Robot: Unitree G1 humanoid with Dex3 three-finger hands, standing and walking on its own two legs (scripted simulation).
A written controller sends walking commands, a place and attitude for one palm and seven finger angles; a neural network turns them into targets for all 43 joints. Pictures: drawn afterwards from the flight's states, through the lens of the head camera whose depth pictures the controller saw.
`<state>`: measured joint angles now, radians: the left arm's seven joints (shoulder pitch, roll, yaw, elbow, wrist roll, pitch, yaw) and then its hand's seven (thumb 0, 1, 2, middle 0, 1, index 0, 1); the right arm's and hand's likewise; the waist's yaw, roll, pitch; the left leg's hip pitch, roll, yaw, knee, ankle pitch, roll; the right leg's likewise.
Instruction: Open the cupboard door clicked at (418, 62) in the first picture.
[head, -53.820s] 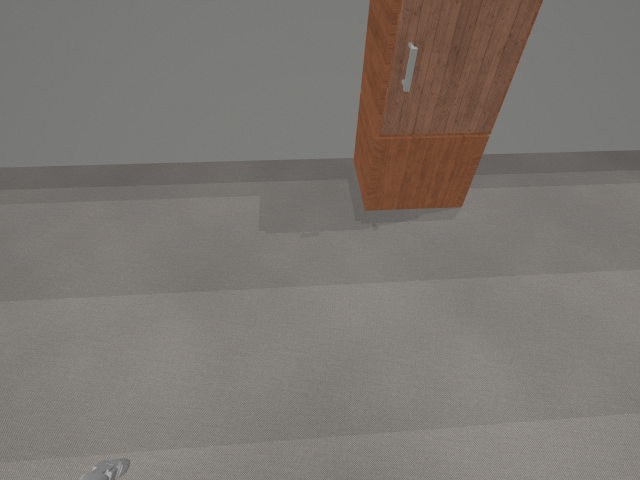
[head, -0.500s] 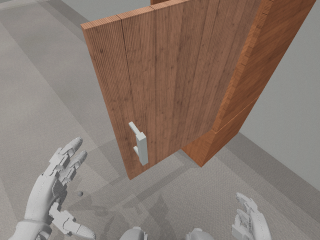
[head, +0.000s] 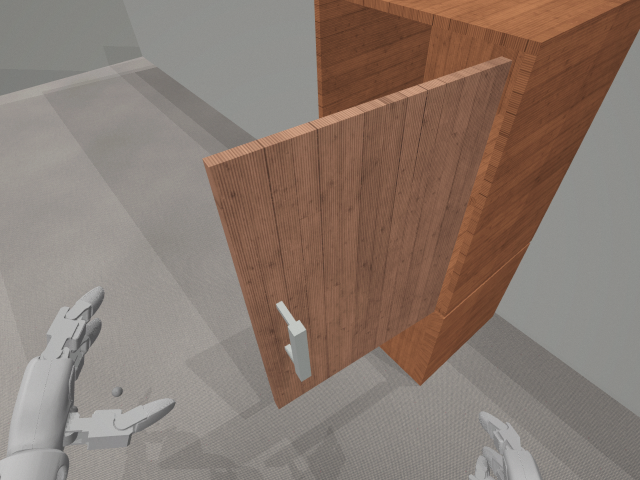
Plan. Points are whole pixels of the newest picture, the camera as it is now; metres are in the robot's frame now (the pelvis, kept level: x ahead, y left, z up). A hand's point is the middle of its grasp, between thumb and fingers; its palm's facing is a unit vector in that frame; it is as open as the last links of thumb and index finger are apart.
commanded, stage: draw the hand back to the body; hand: left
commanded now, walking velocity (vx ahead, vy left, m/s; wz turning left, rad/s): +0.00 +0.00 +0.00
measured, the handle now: (293, 342) +0.33 +0.08 -0.05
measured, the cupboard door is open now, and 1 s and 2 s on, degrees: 83 83 83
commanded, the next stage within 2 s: step back with the hand held close in 0.74 s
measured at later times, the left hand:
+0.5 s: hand (59, 327) +0.20 +0.25 +0.19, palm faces +0.46 -0.77 -0.43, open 7.9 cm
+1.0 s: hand (64, 329) +0.20 +0.25 +0.18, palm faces +0.41 -0.78 -0.47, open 7.4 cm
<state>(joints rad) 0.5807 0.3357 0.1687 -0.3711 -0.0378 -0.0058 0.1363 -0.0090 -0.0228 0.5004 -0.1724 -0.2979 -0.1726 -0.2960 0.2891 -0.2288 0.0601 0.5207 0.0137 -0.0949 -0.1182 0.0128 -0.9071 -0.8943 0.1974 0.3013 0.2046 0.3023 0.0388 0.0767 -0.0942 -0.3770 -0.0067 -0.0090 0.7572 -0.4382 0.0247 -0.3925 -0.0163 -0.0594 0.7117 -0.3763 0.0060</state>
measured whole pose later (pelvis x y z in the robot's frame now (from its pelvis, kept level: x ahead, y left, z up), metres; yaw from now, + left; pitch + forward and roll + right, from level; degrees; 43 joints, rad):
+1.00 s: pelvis -0.01 -0.01 +0.03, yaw -2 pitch -2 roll -1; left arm 0.46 0.36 0.39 -0.36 -0.03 -0.15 0.11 0.01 0.89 0.90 -0.21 -0.30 -0.21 -0.30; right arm 0.17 -0.23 0.03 0.62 -0.01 -0.09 -0.07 0.01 -0.91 -0.89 0.20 0.30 0.21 0.30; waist 0.03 0.07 0.03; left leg -0.14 0.03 0.01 0.44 -0.27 0.00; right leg -0.14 0.03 -0.04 0.36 -0.18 -0.02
